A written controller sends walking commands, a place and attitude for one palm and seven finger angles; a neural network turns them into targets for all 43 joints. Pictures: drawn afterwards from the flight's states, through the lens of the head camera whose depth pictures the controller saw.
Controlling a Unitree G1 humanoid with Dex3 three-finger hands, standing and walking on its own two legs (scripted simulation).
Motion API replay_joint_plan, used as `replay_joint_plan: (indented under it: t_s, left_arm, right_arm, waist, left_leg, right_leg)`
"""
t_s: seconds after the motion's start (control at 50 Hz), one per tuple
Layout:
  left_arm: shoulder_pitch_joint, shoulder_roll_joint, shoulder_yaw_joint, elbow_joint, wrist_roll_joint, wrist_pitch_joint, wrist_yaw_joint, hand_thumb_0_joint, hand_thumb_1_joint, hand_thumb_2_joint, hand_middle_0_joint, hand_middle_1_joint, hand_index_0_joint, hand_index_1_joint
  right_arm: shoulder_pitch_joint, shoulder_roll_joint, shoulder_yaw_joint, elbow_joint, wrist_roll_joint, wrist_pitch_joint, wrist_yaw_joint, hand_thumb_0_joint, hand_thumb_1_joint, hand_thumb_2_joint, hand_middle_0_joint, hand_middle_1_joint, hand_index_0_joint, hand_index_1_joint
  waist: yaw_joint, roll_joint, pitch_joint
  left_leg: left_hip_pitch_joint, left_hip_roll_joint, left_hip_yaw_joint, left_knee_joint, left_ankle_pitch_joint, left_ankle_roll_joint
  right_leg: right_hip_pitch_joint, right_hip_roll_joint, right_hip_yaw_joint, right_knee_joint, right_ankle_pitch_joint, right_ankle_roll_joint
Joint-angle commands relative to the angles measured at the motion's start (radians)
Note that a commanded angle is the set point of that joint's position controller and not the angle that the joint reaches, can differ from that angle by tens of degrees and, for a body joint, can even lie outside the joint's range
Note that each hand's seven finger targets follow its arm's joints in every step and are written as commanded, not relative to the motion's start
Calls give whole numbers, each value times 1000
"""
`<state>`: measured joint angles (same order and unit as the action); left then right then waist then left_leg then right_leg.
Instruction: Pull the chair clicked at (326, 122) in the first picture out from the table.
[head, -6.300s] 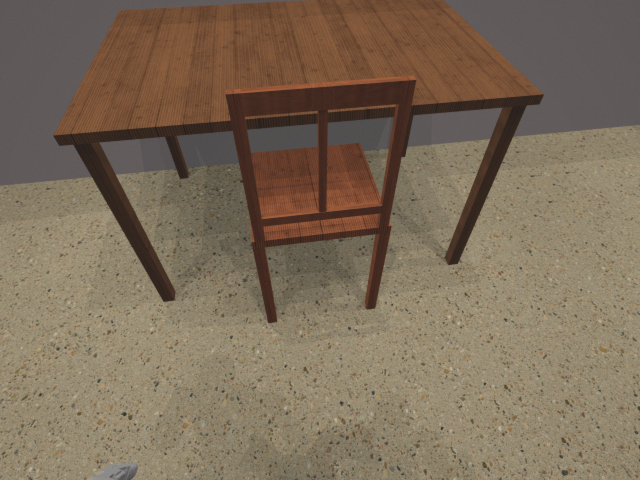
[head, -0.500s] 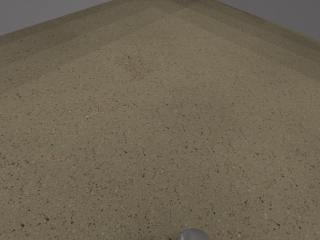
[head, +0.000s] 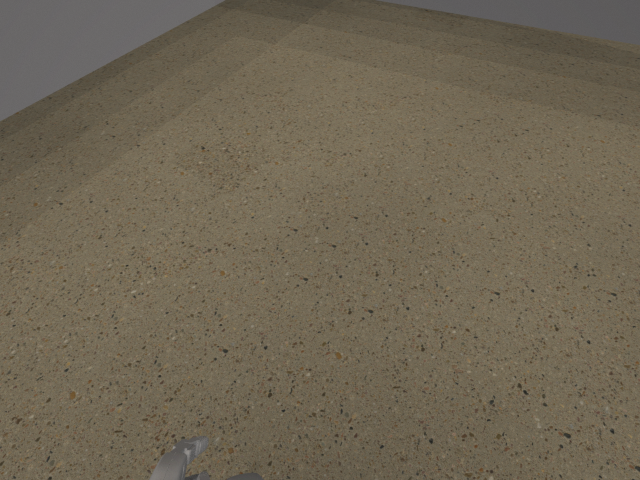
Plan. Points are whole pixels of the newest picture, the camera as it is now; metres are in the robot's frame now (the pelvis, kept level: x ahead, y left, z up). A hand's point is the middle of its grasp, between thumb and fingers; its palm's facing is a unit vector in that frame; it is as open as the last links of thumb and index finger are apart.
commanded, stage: turn to face it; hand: left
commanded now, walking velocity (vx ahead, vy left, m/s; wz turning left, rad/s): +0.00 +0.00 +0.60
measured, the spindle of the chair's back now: out of the picture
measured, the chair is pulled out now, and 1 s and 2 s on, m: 0.00 0.00 0.00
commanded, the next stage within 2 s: none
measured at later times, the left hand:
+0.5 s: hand out of the picture +0.01 +0.28 -0.16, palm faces +0.32 -0.91 -0.27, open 7.4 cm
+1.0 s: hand out of the picture -0.07 +0.17 -0.14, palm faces +0.57 -0.77 -0.28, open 7.4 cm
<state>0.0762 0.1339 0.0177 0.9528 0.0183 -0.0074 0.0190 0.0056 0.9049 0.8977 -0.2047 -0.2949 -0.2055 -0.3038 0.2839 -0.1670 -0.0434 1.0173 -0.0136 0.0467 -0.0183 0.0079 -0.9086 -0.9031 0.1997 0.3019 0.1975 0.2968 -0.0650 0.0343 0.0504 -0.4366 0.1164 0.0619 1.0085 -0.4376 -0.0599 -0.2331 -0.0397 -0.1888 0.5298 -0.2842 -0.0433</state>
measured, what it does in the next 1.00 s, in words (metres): steps on the spot, turning left: left foot, then right foot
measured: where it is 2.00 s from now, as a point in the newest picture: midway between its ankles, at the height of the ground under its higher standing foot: outside the picture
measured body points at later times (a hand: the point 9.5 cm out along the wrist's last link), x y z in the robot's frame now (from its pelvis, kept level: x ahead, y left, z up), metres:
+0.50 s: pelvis +0.00 +0.04 +0.01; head +0.03 +0.08 +0.46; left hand -0.01 +0.33 -0.14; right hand +0.12 -0.19 -0.12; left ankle +0.03 +0.12 -0.73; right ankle +0.02 -0.15 -0.65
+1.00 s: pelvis -0.02 -0.03 +0.01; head +0.02 -0.04 +0.46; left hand -0.10 +0.21 -0.12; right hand +0.19 -0.23 -0.14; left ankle -0.10 +0.10 -0.65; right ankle +0.03 -0.14 -0.73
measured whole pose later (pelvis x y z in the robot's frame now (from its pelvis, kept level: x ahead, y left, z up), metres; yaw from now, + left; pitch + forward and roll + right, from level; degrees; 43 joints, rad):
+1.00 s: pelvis -0.02 -0.03 +0.01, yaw +35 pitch +0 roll +2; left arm 0.24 0.18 0.03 0.90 0.02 0.02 0.02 0.01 0.90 0.90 -0.21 -0.30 -0.21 -0.30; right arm 0.22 -0.27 -0.11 0.93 -0.03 0.09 0.03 0.01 -0.91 -0.90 0.20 0.30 0.20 0.30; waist -0.02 0.03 0.05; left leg -0.52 0.03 0.00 1.09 -0.36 -0.08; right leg -0.19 -0.11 -0.16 0.48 -0.28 0.01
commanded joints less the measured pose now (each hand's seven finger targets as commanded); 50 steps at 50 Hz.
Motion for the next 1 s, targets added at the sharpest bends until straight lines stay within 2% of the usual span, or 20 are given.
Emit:
replay_joint_plan:
  t_s: [0.0,0.08,0.12,0.14,0.16,0.18,0.2,0.26,0.32,0.46,0.58,0.68,0.7,0.72,0.74,0.76,0.78,0.82,0.86,0.98]
  left_arm:
    - [77,199,65,-40,8,-2,16,0,900,900,-200,-300,-200,-300]
    - [80,209,81,-48,12,5,19,0,900,900,-200,-300,-200,-300]
    - [76,209,86,-57,4,12,17,0,900,900,-200,-300,-200,-300]
    - [83,187,86,-66,-2,19,14,0,900,900,-200,-300,-200,-300]
    - [93,121,79,-102,-13,23,8,0,900,900,-200,-300,-200,-300]
    - [36,129,65,-139,-3,29,10,0,900,900,-200,-300,-200,-300]
    - [32,130,72,-132,3,33,9,0,900,900,-200,-300,-200,-300]
    - [41,152,85,-96,7,33,-2,0,900,900,-200,-300,-200,-300]
    - [94,156,85,-73,3,37,-6,0,900,900,-200,-300,-200,-300]
    - [77,175,84,-91,1,45,1,0,900,900,-200,-300,-200,-300]
    - [55,179,77,-122,-3,42,3,0,900,900,-200,-300,-200,-300]
    - [206,188,81,-100,-12,36,8,0,900,900,-200,-300,-200,-300]
    - [261,205,90,-91,-10,31,11,0,900,900,-200,-300,-200,-300]
    - [279,279,105,-99,7,22,18,0,900,900,-200,-300,-200,-300]
    - [215,359,108,-133,16,24,21,0,900,900,-200,-300,-200,-300]
    - [112,329,91,-164,3,27,26,0,900,900,-200,-300,-200,-300]
    - [26,284,88,-185,2,21,28,0,900,900,-200,-300,-200,-300]
    - [-1,234,70,-180,-1,5,17,0,900,900,-200,-300,-200,-300]
    - [74,221,62,-156,0,-4,14,0,900,900,-200,-300,-200,-300]
    - [212,266,74,-105,12,0,14,0,900,900,-200,-300,-200,-300]
  right_arm:
    - [20,-51,-22,-53,1,-9,15,0,-900,-900,200,300,200,300]
    - [-23,-53,-31,-91,0,-18,26,0,-900,-900,200,300,200,300]
    - [29,-78,-39,-93,-6,-21,27,0,-900,-900,200,300,200,300]
    - [93,-125,-52,-86,-10,-29,28,0,-900,-900,200,300,200,300]
    - [145,-229,-76,-95,-19,-41,23,0,-900,-900,200,300,200,300]
    - [166,-268,-80,-87,-13,-35,15,0,-900,-900,200,300,200,300]
    - [130,-253,-79,-91,-14,-37,6,0,-900,-900,200,300,200,300]
    - [-7,-199,-59,-140,-12,-47,-4,0,-900,-900,200,300,200,300]
    - [-25,-208,-60,-152,-7,-55,-5,0,-900,-900,200,300,200,300]
    - [-14,-234,-73,-145,-5,-40,6,0,-900,-900,200,300,200,300]
    - [-26,-255,-86,-150,-10,-26,13,0,-900,-900,200,300,200,300]
    - [-115,-259,-98,-189,-11,-10,21,0,-900,-900,200,300,200,300]
    - [-134,-236,-98,-200,-7,-6,23,0,-900,-900,200,300,200,300]
    - [-118,-171,-91,-210,1,1,27,0,-900,-900,200,300,200,300]
    - [-111,-130,-86,-233,-3,-2,25,0,-900,-900,200,300,200,300]
    - [-122,-196,-95,-227,-18,0,29,0,-900,-900,200,300,200,300]
    - [-87,-192,-97,-215,-18,11,35,0,-900,-900,200,300,200,300]
    - [-62,-181,-90,-171,-18,15,46,0,-900,-900,200,300,200,300]
    - [-67,-162,-81,-168,-13,13,51,0,-900,-900,200,300,200,300]
    - [-201,-149,-61,-201,-5,12,53,0,-900,-900,200,300,200,300]
  waist:
    - [63,-186,-20]
    - [70,-189,-33]
    - [38,-127,-64]
    - [5,21,-107]
    - [-11,343,-117]
    - [-28,302,-123]
    - [-8,213,-135]
    - [32,133,-99]
    - [45,45,-146]
    - [30,87,-120]
    - [20,139,-108]
    - [85,148,-130]
    - [112,105,-138]
    - [121,-112,-120]
    - [117,-374,-63]
    - [78,-258,-28]
    - [27,-216,-15]
    - [8,-198,23]
    - [32,-194,11]
    - [109,-234,-22]
  left_leg:
    - [-9,-11,35,-64,10,-10]
    - [29,-14,59,-236,49,0]
    - [149,-29,71,-393,189,14]
    - [248,11,-24,-515,352,46]
    - [331,255,-391,-634,702,175]
    - [331,356,-476,-670,812,270]
    - [314,327,-434,-681,658,277]
    - [260,189,-311,-685,515,200]
    - [299,144,-264,-689,510,195]
    - [296,124,-351,-728,334,215]
    - [242,103,-453,-720,256,231]
    - [69,23,-462,-700,181,171]
    - [-30,-20,-426,-651,109,129]
    - [-201,-130,-304,-423,-21,58]
    - [-313,-229,-120,-104,-100,-5]
    - [-226,-152,-167,58,-83,17]
    - [-181,-137,-163,130,-20,18]
    - [-178,-102,-108,217,81,-3]
    - [-195,-101,-76,212,111,-19]
    - [-145,-76,-17,-32,9,-35]
  right_leg:
    - [31,-294,93,-176,459,-106]
    - [59,-322,64,-96,433,-82]
    - [15,-302,23,11,336,-30]
    - [-58,-248,-7,165,205,20]
    - [-270,-98,-38,404,-227,109]
    - [-331,-59,78,595,-412,116]
    - [-356,-78,150,676,-337,105]
    - [-382,-78,195,725,-121,115]
    - [-350,-65,192,670,-64,131]
    - [-327,-48,197,510,-81,150]
    - [-239,-6,197,327,-149,133]
    - [47,43,164,22,-63,97]
    - [178,17,166,-126,-3,82]
    - [267,-182,363,-299,-164,15]
    - [158,-452,647,-405,-309,-83]
    - [-49,-460,559,-403,-280,-90]
    - [-111,-401,477,-393,-232,-77]
    - [-71,-279,305,-303,2,-41]
    - [16,-252,212,-246,164,-33]
    - [166,-314,172,-187,362,-64]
